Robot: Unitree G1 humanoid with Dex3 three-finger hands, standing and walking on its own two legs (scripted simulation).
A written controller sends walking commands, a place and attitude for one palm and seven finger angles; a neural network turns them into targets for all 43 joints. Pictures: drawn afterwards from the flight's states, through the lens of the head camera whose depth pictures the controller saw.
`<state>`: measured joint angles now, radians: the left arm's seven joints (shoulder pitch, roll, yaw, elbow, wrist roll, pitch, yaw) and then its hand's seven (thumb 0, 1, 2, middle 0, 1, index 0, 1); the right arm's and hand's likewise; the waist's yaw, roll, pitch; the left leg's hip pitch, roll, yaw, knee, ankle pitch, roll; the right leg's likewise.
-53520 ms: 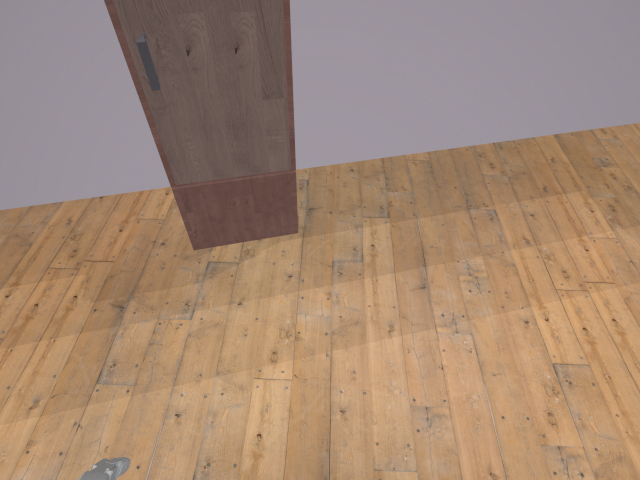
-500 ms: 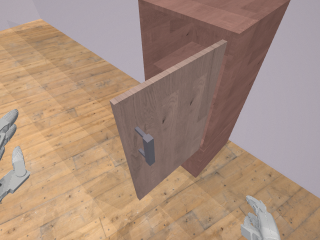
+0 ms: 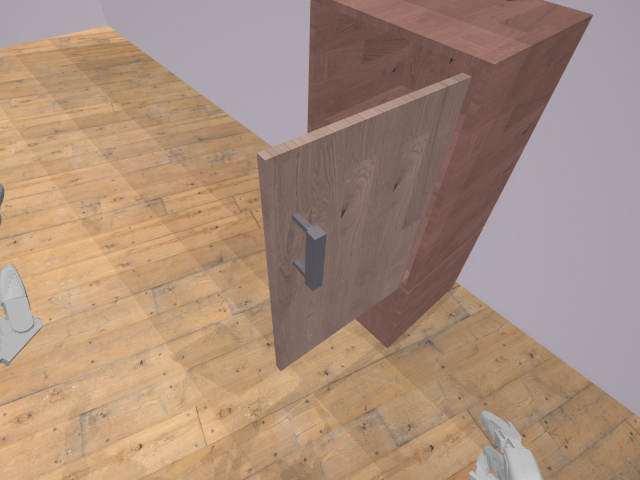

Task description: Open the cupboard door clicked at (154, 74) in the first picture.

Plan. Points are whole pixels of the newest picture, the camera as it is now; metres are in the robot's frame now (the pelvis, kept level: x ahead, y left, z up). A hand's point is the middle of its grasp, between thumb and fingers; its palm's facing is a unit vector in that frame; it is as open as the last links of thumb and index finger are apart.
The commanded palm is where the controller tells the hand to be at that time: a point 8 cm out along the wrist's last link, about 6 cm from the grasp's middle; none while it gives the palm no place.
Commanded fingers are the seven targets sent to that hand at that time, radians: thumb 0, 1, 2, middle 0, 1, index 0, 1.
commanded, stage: step back with the hand held close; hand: left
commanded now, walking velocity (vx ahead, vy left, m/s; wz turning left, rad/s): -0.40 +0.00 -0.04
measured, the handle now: (306, 252) +0.43 +0.04 +0.03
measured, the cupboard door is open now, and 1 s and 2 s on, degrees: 86 86 86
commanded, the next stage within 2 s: stop stepping back and stand still in 0.44 s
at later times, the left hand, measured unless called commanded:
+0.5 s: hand out of the picture +0.12 +0.27 +0.17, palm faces +0.32 -0.80 -0.51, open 7.4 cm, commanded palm +0.05 +0.30 +0.19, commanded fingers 0.00 0.90 0.90 -0.20 -0.30 -0.20 -0.30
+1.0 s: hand out of the picture +0.01 +0.25 +0.17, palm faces +0.42 -0.82 -0.39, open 7.4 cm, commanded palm -0.05 +0.29 +0.19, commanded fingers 0.00 0.90 0.90 -0.20 -0.30 -0.20 -0.30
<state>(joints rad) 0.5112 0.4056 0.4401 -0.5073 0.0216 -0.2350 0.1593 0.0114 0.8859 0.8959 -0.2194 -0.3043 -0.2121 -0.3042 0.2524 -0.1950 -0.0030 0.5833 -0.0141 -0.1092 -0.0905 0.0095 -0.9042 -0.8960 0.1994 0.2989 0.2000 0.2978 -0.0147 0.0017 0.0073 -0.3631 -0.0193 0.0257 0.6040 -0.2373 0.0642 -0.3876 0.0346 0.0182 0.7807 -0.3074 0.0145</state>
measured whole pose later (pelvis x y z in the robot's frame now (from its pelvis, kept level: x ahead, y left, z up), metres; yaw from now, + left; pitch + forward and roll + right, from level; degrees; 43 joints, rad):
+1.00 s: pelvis -0.20 +0.00 +0.01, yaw -2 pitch +2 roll +0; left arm 0.51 0.40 0.40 -0.45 -0.03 -0.18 0.15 0.01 0.89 0.90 -0.22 -0.30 -0.21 -0.30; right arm 0.32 -0.26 0.00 0.69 0.00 -0.14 -0.11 0.01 -0.90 -0.90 0.20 0.30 0.20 0.30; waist -0.01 -0.05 -0.11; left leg -0.31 0.04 0.07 0.58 -0.28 0.03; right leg -0.14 0.01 -0.06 0.49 -0.38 -0.03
